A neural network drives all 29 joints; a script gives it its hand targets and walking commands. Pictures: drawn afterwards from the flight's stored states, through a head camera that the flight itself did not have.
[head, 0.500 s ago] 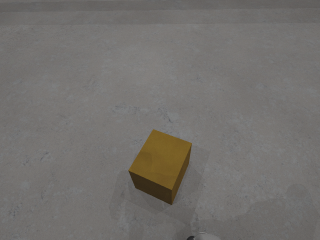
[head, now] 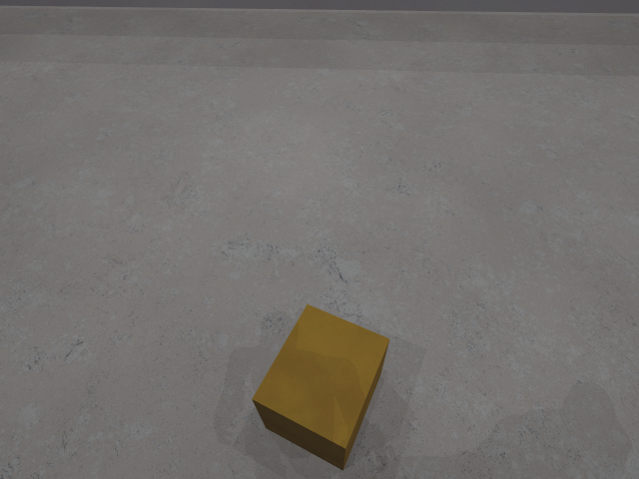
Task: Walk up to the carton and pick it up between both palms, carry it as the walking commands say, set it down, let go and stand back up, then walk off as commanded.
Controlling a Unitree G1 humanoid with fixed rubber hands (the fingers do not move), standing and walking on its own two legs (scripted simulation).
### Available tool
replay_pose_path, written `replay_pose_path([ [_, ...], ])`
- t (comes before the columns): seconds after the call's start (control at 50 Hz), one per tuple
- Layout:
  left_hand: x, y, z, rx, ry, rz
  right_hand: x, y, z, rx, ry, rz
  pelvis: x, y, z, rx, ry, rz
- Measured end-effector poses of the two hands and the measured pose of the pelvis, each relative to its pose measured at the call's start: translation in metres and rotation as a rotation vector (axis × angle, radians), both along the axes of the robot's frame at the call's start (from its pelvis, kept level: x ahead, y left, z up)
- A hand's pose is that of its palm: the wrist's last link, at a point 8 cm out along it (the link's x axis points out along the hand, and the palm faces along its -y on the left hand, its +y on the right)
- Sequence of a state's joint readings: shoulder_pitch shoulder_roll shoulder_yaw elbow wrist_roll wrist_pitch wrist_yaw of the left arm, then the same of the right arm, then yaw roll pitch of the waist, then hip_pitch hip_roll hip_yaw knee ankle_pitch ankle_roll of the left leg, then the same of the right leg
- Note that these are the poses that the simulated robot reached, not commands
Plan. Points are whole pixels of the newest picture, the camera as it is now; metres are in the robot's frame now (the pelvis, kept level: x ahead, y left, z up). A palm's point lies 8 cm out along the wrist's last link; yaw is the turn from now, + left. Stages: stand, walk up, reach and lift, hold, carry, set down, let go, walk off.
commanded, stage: walk up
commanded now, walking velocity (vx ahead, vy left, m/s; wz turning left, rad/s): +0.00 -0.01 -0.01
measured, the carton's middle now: (324, 385) +0.46 +0.04 -0.64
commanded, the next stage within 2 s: none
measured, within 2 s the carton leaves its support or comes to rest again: neither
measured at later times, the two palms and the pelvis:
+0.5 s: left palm out of the picture +0.01 +0.32 -0.13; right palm out of the picture +0.04 -0.20 -0.14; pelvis -0.02 +0.06 +0.00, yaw -10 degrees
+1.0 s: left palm out of the picture +0.13 +0.39 -0.15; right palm out of the picture -0.09 -0.01 -0.13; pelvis +0.00 +0.19 +0.00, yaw -20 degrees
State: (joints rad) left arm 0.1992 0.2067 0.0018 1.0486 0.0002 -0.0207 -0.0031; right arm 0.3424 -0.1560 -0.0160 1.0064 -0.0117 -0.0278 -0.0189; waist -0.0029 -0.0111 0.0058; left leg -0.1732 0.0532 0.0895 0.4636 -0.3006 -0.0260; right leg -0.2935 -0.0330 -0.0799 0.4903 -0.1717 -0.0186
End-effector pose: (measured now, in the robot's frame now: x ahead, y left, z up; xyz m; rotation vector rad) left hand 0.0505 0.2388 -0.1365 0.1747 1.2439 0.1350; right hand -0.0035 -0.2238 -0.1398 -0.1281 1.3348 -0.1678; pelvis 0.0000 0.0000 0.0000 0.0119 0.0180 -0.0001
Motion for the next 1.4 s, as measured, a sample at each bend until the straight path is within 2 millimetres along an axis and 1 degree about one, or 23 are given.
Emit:
replay_pose_path([
  [0.04, 0.006, -0.004, 0.002, 0.012, 0.011, -0.001, 0.008, -0.003, -0.004, 0.011, 0.006, -0.005, 0.007, -0.005, -0.001, -0.003, 0.002, -0.003],
  [0.1, 0.015, -0.006, 0.005, 0.027, 0.008, -0.002, 0.022, -0.007, -0.005, 0.014, -0.010, -0.006, 0.015, -0.010, 0.000, -0.007, 0.012, -0.006],
  [0.22, 0.019, -0.006, 0.007, 0.041, -0.006, 0.003, 0.048, -0.008, -0.004, 0.012, -0.066, 0.005, 0.017, -0.011, 0.001, -0.008, 0.018, -0.005],
  [0.26, 0.012, 0.000, 0.008, 0.063, 0.007, 0.001, 0.055, -0.010, -0.005, 0.008, -0.059, -0.006, 0.012, -0.007, 0.001, -0.004, 0.011, -0.025],
  [0.32, -0.013, 0.018, 0.013, 0.116, 0.080, -0.011, 0.062, -0.010, -0.005, -0.004, -0.064, -0.032, 0.001, 0.007, 0.002, 0.014, 0.008, -0.078],
  [0.38, -0.036, 0.038, 0.015, 0.137, 0.160, -0.027, 0.065, -0.005, -0.004, -0.008, -0.093, -0.048, -0.008, 0.022, 0.002, 0.020, 0.000, -0.130],
  [0.44, -0.047, 0.058, 0.013, 0.141, 0.200, -0.042, 0.059, 0.007, -0.003, -0.013, -0.095, -0.062, -0.013, 0.041, 0.001, 0.017, -0.002, -0.165],
  [0.5, -0.045, 0.080, 0.008, 0.131, 0.201, -0.054, 0.046, 0.027, -0.003, -0.023, -0.075, -0.076, -0.015, 0.065, -0.002, 0.006, 0.013, -0.181],
  [0.58, -0.029, 0.112, -0.009, 0.093, 0.178, -0.082, 0.022, 0.061, -0.003, -0.056, -0.048, -0.106, -0.013, 0.103, -0.009, -0.023, 0.024, -0.204],
  [0.6, -0.024, 0.118, -0.011, 0.082, 0.173, -0.095, 0.013, 0.072, -0.001, -0.061, -0.037, -0.120, -0.013, 0.111, -0.009, -0.023, 0.019, -0.214],
  [0.64, -0.010, 0.127, -0.011, 0.060, 0.156, -0.121, -0.006, 0.092, 0.006, -0.060, -0.011, -0.150, -0.010, 0.125, -0.004, -0.032, 0.022, -0.231],
  [0.7, 0.012, 0.136, -0.007, 0.024, 0.113, -0.153, -0.029, 0.120, 0.015, -0.064, 0.029, -0.187, -0.004, 0.142, 0.003, -0.046, 0.022, -0.252],
  [0.76, 0.028, 0.143, -0.007, -0.002, 0.098, -0.185, -0.045, 0.142, 0.020, -0.071, 0.042, -0.226, 0.003, 0.156, 0.006, -0.047, 0.021, -0.281],
  [0.88, 0.059, 0.152, -0.011, -0.018, 0.070, -0.255, -0.070, 0.182, 0.017, -0.072, 0.059, -0.310, 0.007, 0.177, 0.003, -0.037, 0.021, -0.328],
  [0.96, 0.075, 0.153, -0.012, -0.022, 0.047, -0.294, -0.084, 0.203, 0.014, -0.054, 0.071, -0.353, 0.003, 0.185, 0.002, -0.035, 0.013, -0.346],
  [1.0, 0.079, 0.153, -0.012, -0.024, 0.039, -0.309, -0.090, 0.209, 0.013, -0.049, 0.072, -0.368, 0.001, 0.188, 0.001, -0.036, 0.008, -0.355],
  [1.06, 0.081, 0.152, -0.011, -0.027, 0.034, -0.328, -0.096, 0.214, 0.012, -0.046, 0.067, -0.388, -0.002, 0.191, 0.001, -0.034, 0.005, -0.370],
  [1.18, 0.082, 0.150, -0.008, -0.027, 0.032, -0.347, -0.102, 0.214, 0.009, -0.034, 0.059, -0.414, -0.005, 0.189, 0.001, -0.031, 0.004, -0.386],
  [1.26, 0.084, 0.149, -0.004, -0.006, 0.034, -0.349, -0.097, 0.210, 0.004, -0.016, 0.041, -0.423, -0.003, 0.184, 0.001, -0.022, 0.003, -0.391],
  [1.32, 0.085, 0.145, -0.005, 0.012, 0.037, -0.357, -0.091, 0.205, -0.004, -0.001, 0.026, -0.428, -0.002, 0.179, -0.003, -0.007, -0.007, -0.400],
  [1.36, 0.084, 0.144, -0.004, 0.020, 0.037, -0.357, -0.086, 0.202, -0.008, 0.010, 0.022, -0.425, 0.000, 0.177, -0.005, -0.014, -0.019, -0.403],
  [1.4, 0.083, 0.146, -0.002, 0.030, 0.044, -0.354, -0.078, 0.199, -0.007, 0.018, 0.016, -0.421, 0.003, 0.176, -0.003, -0.016, -0.022, -0.411],
])
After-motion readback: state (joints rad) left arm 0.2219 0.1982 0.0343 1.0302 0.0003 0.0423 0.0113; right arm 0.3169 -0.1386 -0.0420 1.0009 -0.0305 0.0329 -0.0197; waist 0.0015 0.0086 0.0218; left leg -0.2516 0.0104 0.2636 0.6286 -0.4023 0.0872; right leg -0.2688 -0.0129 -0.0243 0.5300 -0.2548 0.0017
